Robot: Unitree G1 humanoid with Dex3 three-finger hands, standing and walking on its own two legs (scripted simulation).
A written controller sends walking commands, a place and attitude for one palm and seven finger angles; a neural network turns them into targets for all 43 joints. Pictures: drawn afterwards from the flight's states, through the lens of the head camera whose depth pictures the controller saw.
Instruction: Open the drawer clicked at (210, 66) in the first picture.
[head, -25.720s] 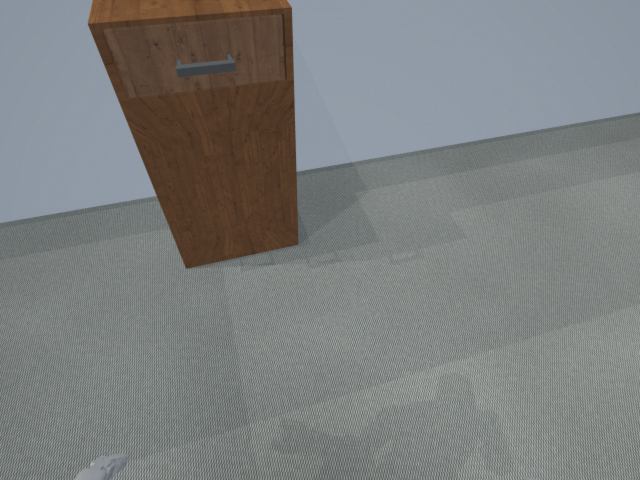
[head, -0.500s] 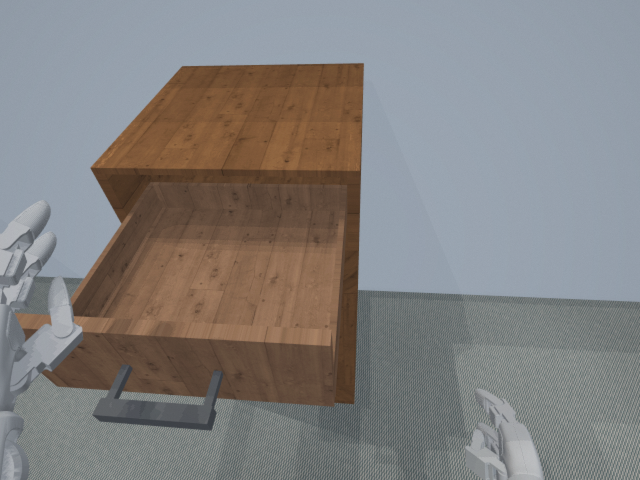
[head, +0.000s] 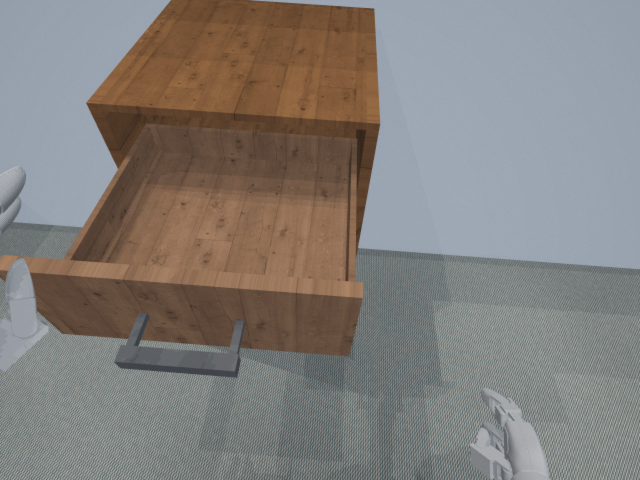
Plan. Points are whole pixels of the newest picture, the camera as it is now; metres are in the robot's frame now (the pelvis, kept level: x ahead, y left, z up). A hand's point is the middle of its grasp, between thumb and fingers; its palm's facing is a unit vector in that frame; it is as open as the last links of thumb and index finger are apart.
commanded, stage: step back with the hand held close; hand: left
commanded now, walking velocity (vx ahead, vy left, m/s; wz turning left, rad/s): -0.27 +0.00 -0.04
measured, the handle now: (184, 343) +0.26 +0.19 +0.03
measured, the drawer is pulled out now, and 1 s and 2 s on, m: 0.30 0.30 0.30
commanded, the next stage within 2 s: stop stepping back and stand still in 0.66 s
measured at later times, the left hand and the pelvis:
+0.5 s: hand out of the picture +0.13 +0.25 +0.22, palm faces +0.45 -0.77 -0.45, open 7.4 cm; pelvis -0.07 +0.01 -0.01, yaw +0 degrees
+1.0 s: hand out of the picture -0.01 +0.23 +0.20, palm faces +0.47 -0.75 -0.46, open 7.4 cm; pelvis -0.20 -0.03 +0.00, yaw +3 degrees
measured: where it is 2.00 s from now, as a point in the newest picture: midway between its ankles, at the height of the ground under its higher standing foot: outside the picture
